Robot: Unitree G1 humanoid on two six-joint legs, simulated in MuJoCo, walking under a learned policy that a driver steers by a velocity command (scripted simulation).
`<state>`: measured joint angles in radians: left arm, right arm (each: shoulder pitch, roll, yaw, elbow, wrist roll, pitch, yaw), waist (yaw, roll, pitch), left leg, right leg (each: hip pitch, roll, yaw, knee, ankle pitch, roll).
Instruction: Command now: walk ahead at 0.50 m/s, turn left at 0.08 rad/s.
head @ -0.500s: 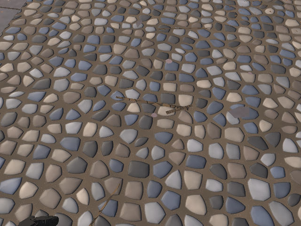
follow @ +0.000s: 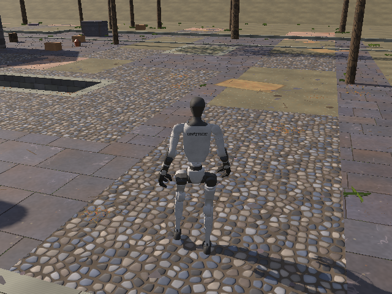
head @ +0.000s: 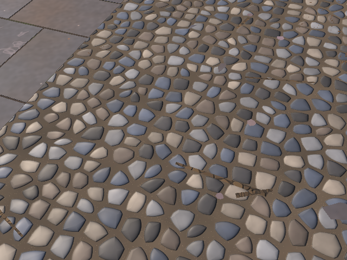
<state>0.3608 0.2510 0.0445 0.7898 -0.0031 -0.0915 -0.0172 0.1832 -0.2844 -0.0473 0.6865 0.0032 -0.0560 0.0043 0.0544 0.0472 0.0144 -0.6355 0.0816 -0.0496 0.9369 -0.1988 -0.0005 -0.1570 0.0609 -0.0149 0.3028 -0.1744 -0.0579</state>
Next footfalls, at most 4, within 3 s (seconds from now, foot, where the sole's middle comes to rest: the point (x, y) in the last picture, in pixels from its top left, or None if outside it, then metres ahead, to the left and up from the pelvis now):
0.22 left None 0.30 0.14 -0.78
0.64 right None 0.22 -0.11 -0.78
1.10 left None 0.31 0.10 -0.78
1.38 right None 0.15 -0.11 -0.78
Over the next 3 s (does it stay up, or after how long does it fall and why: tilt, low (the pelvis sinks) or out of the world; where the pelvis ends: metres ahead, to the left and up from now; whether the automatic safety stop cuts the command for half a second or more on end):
stays up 0.82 -0.11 0.00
